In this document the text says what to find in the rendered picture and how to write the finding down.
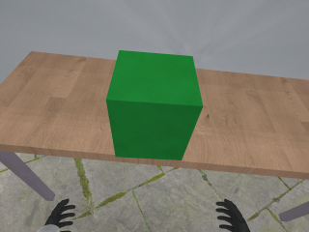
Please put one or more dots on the table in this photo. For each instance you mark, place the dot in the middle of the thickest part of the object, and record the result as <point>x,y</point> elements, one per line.
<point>55,105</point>

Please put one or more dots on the robot left hand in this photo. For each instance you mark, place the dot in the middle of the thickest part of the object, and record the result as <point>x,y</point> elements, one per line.
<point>56,215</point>

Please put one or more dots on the robot right hand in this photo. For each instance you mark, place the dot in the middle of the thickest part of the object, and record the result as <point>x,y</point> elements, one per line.
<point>236,218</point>

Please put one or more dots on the carton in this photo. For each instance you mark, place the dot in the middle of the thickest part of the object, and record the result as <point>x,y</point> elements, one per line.
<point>153,103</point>

